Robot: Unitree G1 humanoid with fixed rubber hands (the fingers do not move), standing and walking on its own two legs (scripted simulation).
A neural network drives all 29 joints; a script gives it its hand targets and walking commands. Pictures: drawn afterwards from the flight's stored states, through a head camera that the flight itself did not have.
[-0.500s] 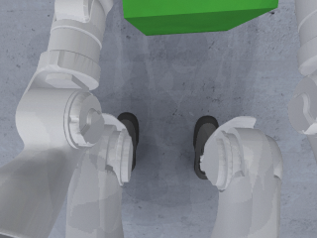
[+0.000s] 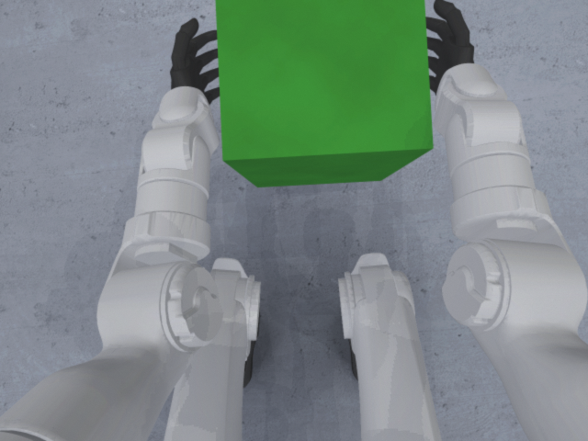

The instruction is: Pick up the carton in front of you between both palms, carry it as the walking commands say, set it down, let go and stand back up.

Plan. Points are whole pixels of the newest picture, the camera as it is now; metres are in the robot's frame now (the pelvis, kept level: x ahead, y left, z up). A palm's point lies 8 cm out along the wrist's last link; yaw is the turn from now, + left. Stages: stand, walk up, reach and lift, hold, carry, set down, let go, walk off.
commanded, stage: reach and lift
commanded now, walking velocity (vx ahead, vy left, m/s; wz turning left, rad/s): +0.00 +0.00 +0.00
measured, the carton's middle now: (317, 99) +0.54 -0.04 -0.15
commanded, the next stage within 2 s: none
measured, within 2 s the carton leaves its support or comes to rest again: neither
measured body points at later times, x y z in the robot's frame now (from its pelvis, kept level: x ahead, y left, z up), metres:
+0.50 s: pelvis +0.02 +0.00 +0.11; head +0.26 -0.02 +0.49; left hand +0.51 +0.12 +0.06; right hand +0.51 -0.18 +0.06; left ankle +0.11 +0.14 -0.40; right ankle +0.11 -0.13 -0.40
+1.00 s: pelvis +0.06 +0.01 +0.25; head +0.18 -0.01 +0.68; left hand +0.45 +0.13 +0.22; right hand +0.44 -0.17 +0.21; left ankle +0.11 +0.14 -0.40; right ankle +0.11 -0.13 -0.40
